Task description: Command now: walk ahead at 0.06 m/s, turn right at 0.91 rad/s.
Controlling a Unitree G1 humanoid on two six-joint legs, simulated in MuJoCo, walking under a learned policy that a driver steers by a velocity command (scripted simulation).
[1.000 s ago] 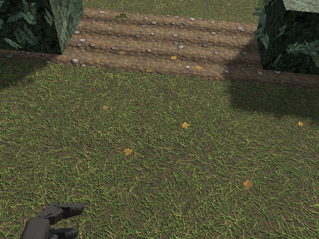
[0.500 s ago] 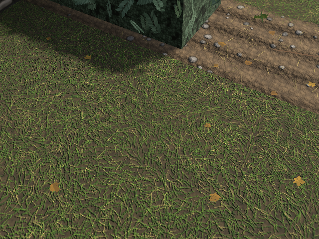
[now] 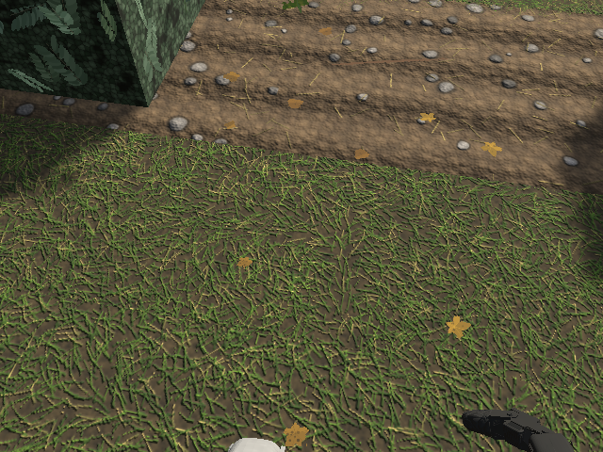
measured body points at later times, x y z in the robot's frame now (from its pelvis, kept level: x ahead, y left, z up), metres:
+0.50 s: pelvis +0.11 +0.04 +0.03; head +0.11 +0.02 +0.48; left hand +0.29 +0.29 -0.07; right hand +0.18 -0.29 -0.05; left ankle +0.24 +0.14 -0.68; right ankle +0.08 +0.00 -0.71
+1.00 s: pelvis +0.41 +0.02 +0.01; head +0.46 +0.04 +0.46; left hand +0.73 +0.17 -0.04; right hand +0.22 -0.22 -0.09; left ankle +0.21 +0.15 -0.71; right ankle +0.51 -0.12 -0.70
